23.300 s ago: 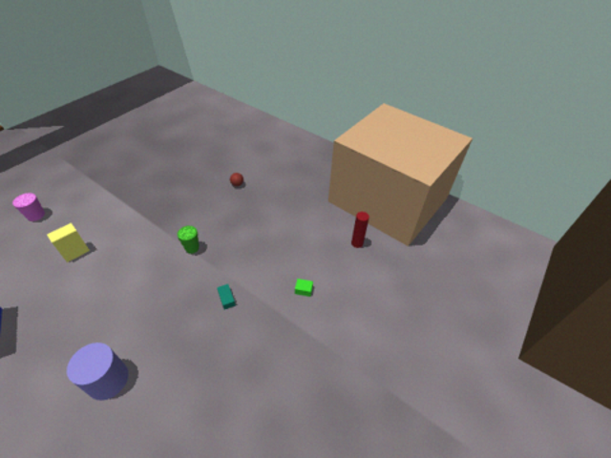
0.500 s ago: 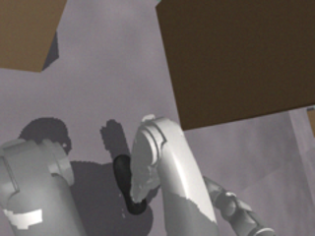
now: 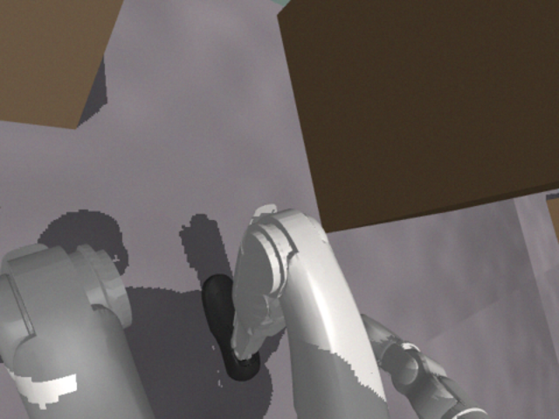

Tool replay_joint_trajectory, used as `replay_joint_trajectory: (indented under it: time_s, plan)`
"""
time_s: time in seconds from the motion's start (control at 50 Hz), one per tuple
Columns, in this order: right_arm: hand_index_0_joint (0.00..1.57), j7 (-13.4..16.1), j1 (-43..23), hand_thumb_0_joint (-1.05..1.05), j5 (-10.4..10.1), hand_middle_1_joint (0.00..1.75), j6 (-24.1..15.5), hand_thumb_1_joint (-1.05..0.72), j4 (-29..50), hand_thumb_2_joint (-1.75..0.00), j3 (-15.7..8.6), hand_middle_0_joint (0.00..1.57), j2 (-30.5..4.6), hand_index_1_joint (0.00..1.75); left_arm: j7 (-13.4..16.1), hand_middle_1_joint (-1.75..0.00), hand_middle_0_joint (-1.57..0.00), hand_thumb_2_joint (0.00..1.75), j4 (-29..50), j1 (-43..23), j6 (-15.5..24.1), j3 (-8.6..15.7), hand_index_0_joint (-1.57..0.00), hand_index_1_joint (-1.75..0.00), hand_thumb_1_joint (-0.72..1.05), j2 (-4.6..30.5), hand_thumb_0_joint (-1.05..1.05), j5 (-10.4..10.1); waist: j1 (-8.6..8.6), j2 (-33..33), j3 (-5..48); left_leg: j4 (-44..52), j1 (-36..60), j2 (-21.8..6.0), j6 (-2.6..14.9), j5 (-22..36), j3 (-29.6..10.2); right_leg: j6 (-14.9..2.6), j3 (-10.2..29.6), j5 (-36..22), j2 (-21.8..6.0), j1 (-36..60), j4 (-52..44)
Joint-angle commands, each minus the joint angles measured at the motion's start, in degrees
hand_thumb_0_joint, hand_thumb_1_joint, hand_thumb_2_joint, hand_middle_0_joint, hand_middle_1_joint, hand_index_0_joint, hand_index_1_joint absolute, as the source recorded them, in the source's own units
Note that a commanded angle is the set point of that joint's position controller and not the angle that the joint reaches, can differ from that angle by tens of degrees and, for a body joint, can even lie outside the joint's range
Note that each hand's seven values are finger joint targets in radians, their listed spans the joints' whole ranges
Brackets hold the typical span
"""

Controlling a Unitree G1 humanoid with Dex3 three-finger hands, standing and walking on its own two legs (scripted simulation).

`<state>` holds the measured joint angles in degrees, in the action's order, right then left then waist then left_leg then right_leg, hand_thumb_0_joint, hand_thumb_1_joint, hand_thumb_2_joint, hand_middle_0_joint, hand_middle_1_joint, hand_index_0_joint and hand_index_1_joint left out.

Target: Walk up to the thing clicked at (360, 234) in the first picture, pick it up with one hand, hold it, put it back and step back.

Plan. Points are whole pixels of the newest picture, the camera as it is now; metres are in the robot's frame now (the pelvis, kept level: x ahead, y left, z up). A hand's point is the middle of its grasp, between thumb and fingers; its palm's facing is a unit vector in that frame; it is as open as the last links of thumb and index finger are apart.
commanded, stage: withdraw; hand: left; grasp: from the side
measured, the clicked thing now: out of the picture +0.43 +0.32 -0.20
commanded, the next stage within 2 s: rise in 0.14 s
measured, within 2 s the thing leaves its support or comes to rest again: neither
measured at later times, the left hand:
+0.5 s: hand out of the picture +0.36 +0.42 -0.06, palm faces +0.42 -0.86 -0.29, open 17.4 cm
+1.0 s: hand out of the picture +0.25 +0.33 +0.14, palm faces +0.37 -0.80 -0.47, open 17.4 cm
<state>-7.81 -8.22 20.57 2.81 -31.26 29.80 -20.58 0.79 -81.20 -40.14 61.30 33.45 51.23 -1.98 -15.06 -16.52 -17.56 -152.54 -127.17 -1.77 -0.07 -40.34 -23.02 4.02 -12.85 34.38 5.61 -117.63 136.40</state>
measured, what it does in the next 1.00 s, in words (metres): rises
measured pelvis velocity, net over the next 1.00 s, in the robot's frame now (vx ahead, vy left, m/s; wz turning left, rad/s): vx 0.03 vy -0.03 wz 0.25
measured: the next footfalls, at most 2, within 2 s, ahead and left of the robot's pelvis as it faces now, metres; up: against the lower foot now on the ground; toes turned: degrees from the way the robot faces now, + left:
none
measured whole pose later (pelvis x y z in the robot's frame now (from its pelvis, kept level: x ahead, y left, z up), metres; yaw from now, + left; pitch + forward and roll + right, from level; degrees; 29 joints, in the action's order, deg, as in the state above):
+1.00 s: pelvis +0.03 -0.03 +0.22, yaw +14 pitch +30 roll -4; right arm 2.2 4.9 -2.7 6.7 -30.0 0.4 -13.8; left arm 3.9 -22.4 -2.9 0.1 16.4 25.1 2.1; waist -1.9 0.0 9.3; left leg -105.1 -99.6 -3.3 -1.7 -36.1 -4.8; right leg 0.9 -2.2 35.9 -0.7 -97.1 102.8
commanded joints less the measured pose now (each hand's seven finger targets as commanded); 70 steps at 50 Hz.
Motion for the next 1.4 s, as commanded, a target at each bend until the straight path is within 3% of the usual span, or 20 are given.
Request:
replay_joint_trajectory:
  time_s: [0.0, 0.08, 0.12, 0.18, 0.22, 0.24, 0.26, 0.28, 0.34, 0.4, 0.44, 0.48, 0.54, 0.66, 0.76, 0.8, 1.04, 1.1, 1.3, 1.38]
  plan:
    - [0.20, 1.4, 3.3, 0.00, -0.6, 0.30, 1.1, -0.90, 0.2, -0.90, -9.8, 0.20, -20.9, 0.30, -1.9, -0.01, -0.05, 0.05, 18.7, -12.2, 2.0, 3.5, -0.05, -0.01, -0.51, 17.1, 0.00, -1.2, -2.57, 42.5, 39.2, 22.5, 28.4, -3.7, -2.49, 9.8, 7.1, -4.58, -5.8, -10.3, 0.5, 14.8, -7.5]
    - [0.20, 2.0, 6.3, 0.00, -3.1, 0.30, 1.6, -0.90, 0.3, -0.90, -13.3, 0.20, -20.8, 0.30, -6.3, -0.01, -0.06, 0.03, 23.0, -8.8, -4.4, 1.2, -0.06, -0.01, -0.53, 12.4, 0.00, -2.5, -1.77, 44.5, 41.6, 24.8, 29.9, -3.6, -2.75, 12.0, 7.8, -5.11, -5.0, -11.3, 0.0, 12.2, -7.7]
    - [0.20, 2.2, 6.6, 0.00, -4.8, 0.30, 1.3, -0.89, 0.5, -0.90, -14.5, 0.20, -19.8, 0.30, -8.9, -0.02, -0.05, 0.03, 22.1, -6.3, -7.8, -2.6, -0.05, -0.01, -0.54, 6.9, 0.00, -3.6, -2.25, 39.8, 38.8, 24.8, 24.9, -3.1, -1.85, 9.2, 8.6, -5.11, -4.7, -9.9, -0.2, 10.9, -8.6]
    - [0.20, 2.5, 7.4, 0.00, -7.3, 0.30, 0.6, -0.89, 0.6, -0.90, -15.7, 0.20, -19.0, 0.30, -11.3, -0.03, -0.03, 0.02, 21.8, -6.4, -11.3, -1.4, -0.05, -0.02, -0.60, 6.0, 0.00, -6.3, -1.02, 33.0, 35.7, 24.4, 18.1, -2.4, -0.36, 2.7, 9.4, -4.80, -4.1, -5.3, -0.3, 9.4, -10.5]
    - [0.20, 2.3, 8.3, 0.00, -8.1, 0.30, 0.3, -0.87, 0.2, -0.89, -16.2, 0.20, -18.2, 0.30, -12.7, -0.03, -0.02, 0.02, 22.1, -7.0, -12.4, -3.6, -0.05, -0.01, -0.59, 2.9, 0.00, -6.9, -1.24, 31.3, 35.1, 25.1, 17.1, -2.2, -0.17, -0.1, 8.9, -4.78, -4.2, -3.1, -0.6, 7.8, -10.5]
    - [0.20, 2.3, 8.7, 0.00, -8.4, 0.30, 0.1, -0.79, 0.4, -0.88, -17.1, 0.20, -18.6, 0.30, -12.9, 0.00, -0.03, 0.06, 22.3, -5.9, -12.9, -2.2, -0.02, 0.00, -0.51, 3.4, 0.00, -7.0, -0.40, 31.1, 35.9, 25.5, 18.5, -2.1, -0.26, 0.2, 8.6, -4.94, -4.2, -3.2, -0.8, 6.8, -10.1]
    - [0.20, 2.5, 9.6, 0.00, -10.3, 0.30, 1.0, -0.87, -1.4, -0.91, -19.4, 0.20, -15.7, 0.30, -10.3, -0.06, -0.07, 0.08, 16.7, -1.4, -16.9, -0.3, -0.06, -0.06, -0.52, 12.2, 0.00, 2.2, 5.72, 35.8, 40.7, 28.8, 23.7, -2.1, -0.59, 2.1, 10.7, -5.59, -2.6, -2.1, -1.2, 6.2, -11.1]
    - [0.20, 2.5, 9.9, 0.00, -10.8, 0.30, 1.4, -0.91, -0.4, -0.91, -19.8, 0.20, -15.5, 0.30, -9.9, -0.06, -0.07, 0.08, 21.4, -6.2, -18.4, -2.1, -0.06, -0.06, -0.52, 8.6, 0.00, 1.3, 3.55, 36.3, 42.2, 29.4, 24.5, -2.5, -0.64, 2.2, 10.4, -5.59, -2.5, -2.1, -1.1, 5.7, -11.6]
    - [0.20, 2.6, 12.0, 0.00, -12.8, 0.30, 2.2, -0.94, -0.2, -0.92, -22.8, 0.20, -14.8, 0.30, -8.4, -0.07, -0.08, 0.09, 32.2, -10.2, -22.3, -0.5, -0.07, -0.08, -0.56, 12.9, 0.00, 3.3, 6.34, 41.7, 49.2, 32.8, 29.0, -2.3, -0.79, 1.2, 12.1, -5.93, -0.5, -1.3, -1.7, 5.6, -12.3]
    - [0.20, 3.2, 14.6, 0.00, -14.3, 0.30, 2.9, -0.98, -0.5, -0.93, -25.0, 0.20, -14.1, 0.30, -6.7, -0.09, -0.10, 0.09, 37.1, -10.9, -27.2, 1.1, -0.08, -0.10, -0.58, 16.3, 0.00, 5.8, 6.90, 45.2, 52.9, 34.8, 33.3, -2.5, -1.14, 5.3, 12.6, -6.38, 0.9, -3.7, -2.2, 4.4, -11.8]
    - [0.20, 3.6, 15.7, 0.00, -15.2, 0.30, 3.4, -0.90, -0.7, -0.90, -26.1, 0.20, -12.5, 0.30, -5.7, -0.05, -0.05, 0.05, 37.3, -10.0, -30.5, -0.4, -0.05, -0.05, -0.55, 13.2, 0.00, 6.5, 6.59, 42.7, 52.9, 35.0, 31.5, -1.8, -0.55, 4.8, 14.1, -6.50, 1.8, -3.3, -2.3, 5.1, -14.0]
    - [0.20, 4.0, 16.1, 0.00, -16.1, 0.30, 3.8, -0.90, -0.3, -0.90, -27.3, 0.20, -11.8, 0.30, -4.6, -0.05, -0.05, 0.05, 36.8, -3.4, -33.9, 0.8, -0.05, -0.05, -0.56, 12.5, 0.00, 7.1, 9.38, 41.4, 52.6, 36.7, 31.3, -1.4, -0.46, 4.8, 15.3, -6.59, 2.8, -2.5, -2.7, 5.2, -15.3]
    - [0.20, 4.2, 16.9, 0.00, -17.5, 0.30, 4.2, -0.90, 0.2, -0.90, -30.0, 0.20, -10.6, 0.30, -4.4, -0.06, -0.06, 0.07, 39.5, 0.7, -38.2, -4.0, -0.06, -0.06, -0.53, 3.3, 0.00, 7.1, 9.55, 39.0, 54.8, 39.8, 34.0, -1.3, -0.46, 5.4, 15.1, -6.81, 3.3, -2.3, -3.2, 3.9, -17.1]
    - [0.20, 5.1, 17.5, 0.00, -20.6, 0.30, 4.6, -0.90, 2.9, -0.90, -33.5, 0.20, -9.1, 0.30, -2.5, -0.06, -0.05, 0.05, 50.5, 11.6, -47.0, -7.8, -0.05, -0.06, -0.57, -3.3, 0.00, 6.1, 11.21, 28.0, 58.8, 46.2, 36.0, -0.4, 0.99, 2.6, 16.1, -6.13, 5.7, 0.0, -3.5, 12.4, -27.1]
    - [0.20, 7.3, 16.4, 0.00, -22.5, 0.30, 4.3, -0.90, 6.1, -0.90, -33.9, 0.20, -7.0, 0.30, 0.6, -0.06, -0.06, 0.07, 64.8, 19.4, -52.8, -7.3, -0.06, -0.06, -0.53, -2.5, 0.00, 4.9, 13.42, 23.4, 60.1, 54.3, 39.0, -0.2, 1.74, -2.7, 17.4, -5.52, 8.0, 4.7, -3.8, 23.3, -36.5]
    - [0.20, 8.3, 16.9, 0.00, -22.8, 0.30, 3.9, -0.90, 6.4, -0.90, -34.3, 0.20, -6.2, 0.30, 1.8, -0.06, -0.06, 0.07, 66.8, 23.8, -54.7, -6.6, -0.05, -0.06, -0.53, -3.0, 0.00, 4.6, 13.98, 23.6, 60.9, 56.3, 42.4, -0.1, 1.59, -0.4, 18.8, -5.51, 9.3, 3.5, -4.0, 27.7, -40.1]
    - [0.20, 13.2, 18.2, 0.00, -23.1, 0.30, -0.9, -0.89, 7.2, -0.90, -33.6, 0.20, -1.4, 0.30, 6.1, -0.05, -0.05, 0.03, 69.2, 38.8, -62.5, -16.7, -0.05, -0.05, -0.59, -18.7, 0.00, 2.7, 12.09, 20.8, 50.9, 70.6, 58.6, 0.4, 1.49, 11.3, 22.1, -4.85, 12.4, -6.0, -5.5, 49.7, -60.0]
    - [0.20, 13.9, 18.2, 0.00, -23.3, 0.30, -2.1, -0.90, 8.7, -0.90, -32.9, 0.20, -0.6, 0.30, 7.0, -0.05, -0.05, 0.04, 73.1, 40.5, -64.1, -17.5, -0.05, -0.05, -0.57, -19.2, 0.00, 2.3, 13.18, 20.0, 50.3, 75.2, 63.6, 0.5, 1.33, 14.0, 22.1, -4.76, 12.6, -8.5, -5.8, 56.5, -64.7]
    - [0.20, 17.0, 21.7, 0.00, -22.9, 0.30, -5.0, -0.90, 8.9, -0.90, -32.1, 0.20, 1.0, 0.30, 9.8, -0.04, -0.04, 0.02, 79.6, 53.1, -70.6, -24.8, -0.04, -0.04, -0.60, -26.9, 0.00, 2.0, 12.38, 20.6, 43.5, 89.9, 81.8, 0.7, 0.60, 24.9, 22.4, -4.44, 10.5, -19.7, -5.6, 72.9, -77.8]
    - [0.20, 18.1, 21.7, 0.00, -22.6, 0.30, -6.0, -0.90, 10.3, -0.90, -31.6, 0.20, 1.6, 0.30, 10.4, -0.05, -0.05, 0.05, 86.2, 57.0, -72.6, -27.4, -0.05, -0.05, -0.56, -29.1, 0.00, 1.5, 12.96, 22.3, 38.1, 96.9, 86.5, 0.6, 0.38, 20.9, 22.6, -4.49, 9.7, -15.7, -5.3, 76.3, -83.3]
